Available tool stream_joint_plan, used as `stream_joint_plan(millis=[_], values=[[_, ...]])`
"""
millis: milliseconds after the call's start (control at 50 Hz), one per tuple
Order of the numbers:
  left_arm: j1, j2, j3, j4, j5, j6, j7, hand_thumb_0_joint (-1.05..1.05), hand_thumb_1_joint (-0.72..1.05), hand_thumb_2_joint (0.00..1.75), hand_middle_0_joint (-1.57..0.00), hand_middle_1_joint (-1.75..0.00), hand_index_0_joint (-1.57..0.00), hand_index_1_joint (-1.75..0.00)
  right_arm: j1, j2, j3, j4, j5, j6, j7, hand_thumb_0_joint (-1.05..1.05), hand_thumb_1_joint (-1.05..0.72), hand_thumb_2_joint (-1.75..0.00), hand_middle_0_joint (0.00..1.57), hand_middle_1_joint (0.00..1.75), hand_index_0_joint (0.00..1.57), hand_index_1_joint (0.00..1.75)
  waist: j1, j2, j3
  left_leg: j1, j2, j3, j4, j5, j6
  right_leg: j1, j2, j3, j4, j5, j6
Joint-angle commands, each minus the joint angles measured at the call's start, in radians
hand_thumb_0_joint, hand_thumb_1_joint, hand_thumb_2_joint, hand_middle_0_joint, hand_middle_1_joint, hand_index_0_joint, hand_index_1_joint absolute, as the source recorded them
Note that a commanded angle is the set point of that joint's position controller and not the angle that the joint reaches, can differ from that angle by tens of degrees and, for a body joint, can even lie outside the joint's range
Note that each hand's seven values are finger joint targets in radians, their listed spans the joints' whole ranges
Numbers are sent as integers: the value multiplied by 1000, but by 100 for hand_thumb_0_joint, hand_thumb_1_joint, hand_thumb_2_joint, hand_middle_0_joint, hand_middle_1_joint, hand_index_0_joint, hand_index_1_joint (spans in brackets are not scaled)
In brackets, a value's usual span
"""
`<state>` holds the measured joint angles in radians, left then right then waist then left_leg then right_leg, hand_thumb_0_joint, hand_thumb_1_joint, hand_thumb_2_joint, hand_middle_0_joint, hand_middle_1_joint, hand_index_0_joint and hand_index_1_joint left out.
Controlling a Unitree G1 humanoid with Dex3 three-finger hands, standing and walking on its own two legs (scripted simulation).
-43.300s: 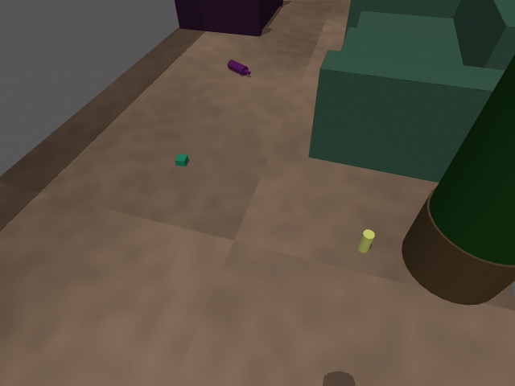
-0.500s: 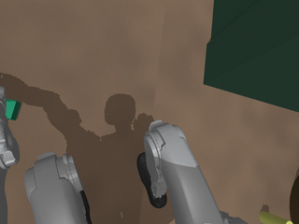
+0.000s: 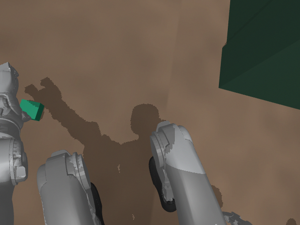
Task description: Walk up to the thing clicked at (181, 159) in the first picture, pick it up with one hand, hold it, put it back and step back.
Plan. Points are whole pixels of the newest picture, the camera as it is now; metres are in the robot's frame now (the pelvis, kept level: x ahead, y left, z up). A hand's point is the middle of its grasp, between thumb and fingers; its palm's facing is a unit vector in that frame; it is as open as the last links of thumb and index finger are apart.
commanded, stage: home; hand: left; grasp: from above
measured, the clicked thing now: (30, 110) +0.50 +0.28 -0.32
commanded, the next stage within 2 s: none
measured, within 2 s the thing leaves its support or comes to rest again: neither
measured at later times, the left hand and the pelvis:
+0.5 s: hand out of the picture +0.35 +0.27 +0.01, palm faces -0.35 -0.53 -0.77, open 8.8 cm; pelvis +0.00 +0.01 +0.12, yaw +3 degrees
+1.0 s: hand out of the picture +0.25 +0.22 +0.22, palm faces +0.06 -0.94 -0.34, open 7.4 cm; pelvis +0.05 +0.00 +0.31, yaw +7 degrees
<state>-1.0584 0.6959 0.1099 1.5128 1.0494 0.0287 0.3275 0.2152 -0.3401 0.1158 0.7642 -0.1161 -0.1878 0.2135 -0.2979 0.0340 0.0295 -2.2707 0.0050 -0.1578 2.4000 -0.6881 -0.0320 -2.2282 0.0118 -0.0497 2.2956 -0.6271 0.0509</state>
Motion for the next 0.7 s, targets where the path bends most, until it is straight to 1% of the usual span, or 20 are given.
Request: stream_joint_plan(millis=[0, 20, 40, 60, 80, 100, 120, 160, 180, 220, 240, 280, 360, 400, 460, 500, 540, 580, 620, 680], values=[[-207, 307, 36, -326, 28, -62, 38, 0, -4, 98, -26, -66, -23, -69, 192, -226, -104, -39, 12, 31, -31, 0, -88, -89, 20, 30, 20, 30, 68, 319, -883, 489, -15, 139, -268, 257, 39, 494, 14, -90, -230, 209, -84], [-180, 320, 59, -408, 25, -67, 32, 0, -2, 99, -26, -67, -23, -69, 203, -236, -129, -45, 18, 44, -39, 0, -88, -89, 20, 30, 20, 30, 81, 336, -935, 537, -18, 143, -277, 292, 36, 493, 7, -94, -232, 244, -87], [-111, 293, 59, -454, 14, -66, 21, 0, 1, 102, -26, -68, -24, -70, 212, -236, -151, -54, 19, 57, -41, 0, -88, -89, 20, 30, 20, 30, 92, 350, -963, 577, -16, 146, -288, 335, 31, 511, 2, -94, -234, 287, -86], [-114, 304, 60, -551, -4, -71, 11, 0, 8, 107, -27, -70, -25, -72, 214, -230, -174, -64, 25, 71, -44, 0, -88, -89, 20, 30, 20, 30, 115, 366, -1038, 612, -14, 146, -303, 337, 32, 521, 3, -87, -235, 289, -91], [-60, 283, 61, -606, -16, -70, -3, 0, 0, 99, -19, -78, -19, -80, 215, -227, -195, -63, 32, 85, -48, 0, -91, -90, 20, 30, 20, 30, 134, 381, -1053, 661, -15, 148, -325, 362, 27, 511, -1, -84, -244, 303, -94], [-35, 226, 29, -566, -24, -68, -23, 0, 8, 104, -26, -70, -24, -72, 218, -228, -213, -56, 35, 96, -49, 0, -89, -90, 20, 30, 20, 30, 112, 351, -996, 635, -16, 141, -337, 330, 29, 462, -3, -88, -252, 274, -96], [-40, 167, -7, -623, -38, -73, -49, 0, 15, 104, -26, -65, -24, -67, 222, -216, -221, -59, 35, 106, -52, 0, -89, -90, 20, 30, 20, 30, 109, 331, -990, 642, -13, 138, -346, 319, 33, 445, 0, -87, -265, 266, -96], [0, 180, 3, -624, -50, -69, -91, 0, 21, 102, -26, -61, -23, -63, 226, -225, -239, -59, 44, 126, -68, 0, -89, -90, 20, 30, 20, 30, 111, 279, -928, 640, -13, 119, -367, 288, 39, 413, -2, -88, -289, 238, -96], [38, 132, -27, -664, -70, -69, -120, 0, 24, 103, -26, -62, -24, -64, 221, -212, -242, -78, 47, 134, -71, 0, -89, -90, 20, 30, 20, 30, 112, 273, -920, 644, -14, 118, -389, 275, 41, 424, -3, -86, -303, 226, -93], [88, 143, -15, -824, -128, -68, -158, 0, 29, 103, -25, -60, -24, -61, 206, -213, -259, -113, 62, 151, -85, 0, -89, -90, 20, 30, 20, 30, 145, 231, -974, 706, -12, 104, -438, 260, 47, 479, -7, -79, -349, 218, -88], [127, 84, -53, -873, -166, -64, -181, 0, 34, 100, -25, -56, -23, -58, 184, -204, -260, -133, 69, 155, -91, 0, -89, -90, 20, 30, 20, 30, 149, 226, -952, 707, -14, 101, -472, 224, 48, 489, -7, -77, -374, 194, -87], [237, 40, -79, -965, -240, -59, -223, 0, 45, 93, -22, -47, -21, -48, 140, -199, -255, -163, 82, 160, -109, 0, -89, -90, 20, 30, 20, 30, 166, 199, -892, 711, -12, 76, -546, 151, 51, 493, -4, -78, -412, 153, -83], [417, 15, -64, -1009, -349, -36, -280, 0, 66, 94, -22, -41, -21, -42, 66, -174, -240, -213, 98, 168, -140, 0, -90, -90, 20, 30, 20, 30, 186, 82, -756, 666, -8, 71, -623, 40, 68, 553, 3, -61, -505, 78, -76], [471, 4, -44, -1108, -412, -21, -284, 0, 70, 93, -22, -39, -21, -40, 27, -149, -232, -238, 111, 169, -150, 0, -90, -90, 20, 30, 20, 30, 218, 85, -777, 717, -1, 74, -679, 40, 71, 616, 0, -47, -542, 87, -70], [541, -58, -60, -1199, -483, 4, -284, 0, 90, 92, -21, -32, -20, -32, -20, -127, -221, -263, 125, 162, -171, 0, -90, -90, 20, 30, 20, 30, 218, 101, -721, 758, 1, 61, -767, -8, 71, 662, -1, -41, -601, 60, -69], [614, -88, -61, -1221, -518, 27, -279, 0, 90, 90, -20, -30, -20, -30, -46, -109, -211, -279, 133, 151, -185, 0, -90, -90, 20, 30, 20, 30, 216, 90, -673, 792, 2, 61, -820, -30, 68, 699, 0, -38, -650, 38, -69], [637, -82, -41, -1322, -557, 48, -273, 0, 90, 90, -20, -30, -20, -30, -65, -103, -208, -295, 140, 138, -202, 0, -90, -90, 20, 30, 20, 30, 230, 115, -716, 858, -2, 74, -857, -15, 67, 764, -4, -23, -701, 46, -71], [715, -129, -54, -1360, -609, 74, -272, 0, 90, 90, -20, -30, -20, -30, -75, -90, -206, -300, 146, 122, -219, 0, -90, -90, 20, 30, 20, 30, 225, 122, -717, 932, 1, 76, -892, 41, 59, 803, -9, -19, -738, 86, -70], [772, -141, -41, -1414, -655, 99, -262, 0, 90, 91, -20, -30, -20, -30, -82, -79, -203, -316, 153, 109, -236, 0, -90, -90, 20, 30, 20, 30, 230, 119, -729, 999, 1, 81, -927, 67, 56, 858, -9, -14, -786, 100, -69], [877, -179, -40, -1437, -745, 138, -253, 0, 90, 90, -20, -30, -20, -30, -98, -60, -192, -326, 156, 93, -256, 0, -90, -90, 20, 30, 20, 30, 222, 77, -656, 1026, -3, 81, -994, 32, 61, 942, -11, -2, -883, 64, -66]])
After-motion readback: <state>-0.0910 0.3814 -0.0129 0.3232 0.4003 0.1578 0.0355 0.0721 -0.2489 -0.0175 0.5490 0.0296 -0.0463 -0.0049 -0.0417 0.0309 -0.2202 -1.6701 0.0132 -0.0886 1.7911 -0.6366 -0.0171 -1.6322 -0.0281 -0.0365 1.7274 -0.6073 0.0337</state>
